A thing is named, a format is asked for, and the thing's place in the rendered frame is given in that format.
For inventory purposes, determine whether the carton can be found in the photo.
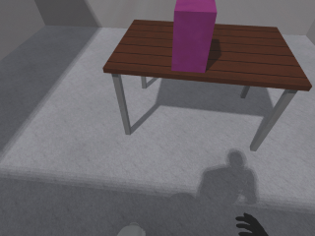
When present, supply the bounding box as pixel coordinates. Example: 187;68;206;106
171;0;218;73

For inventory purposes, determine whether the left robot thigh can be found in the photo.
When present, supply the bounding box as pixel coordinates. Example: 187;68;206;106
117;225;146;236

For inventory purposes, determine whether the robot left shin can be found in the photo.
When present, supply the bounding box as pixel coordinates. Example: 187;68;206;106
129;222;140;227

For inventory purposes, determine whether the table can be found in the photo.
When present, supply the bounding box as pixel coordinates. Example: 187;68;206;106
102;20;312;151

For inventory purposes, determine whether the right robot hand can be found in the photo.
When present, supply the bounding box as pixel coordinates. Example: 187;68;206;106
235;212;269;236

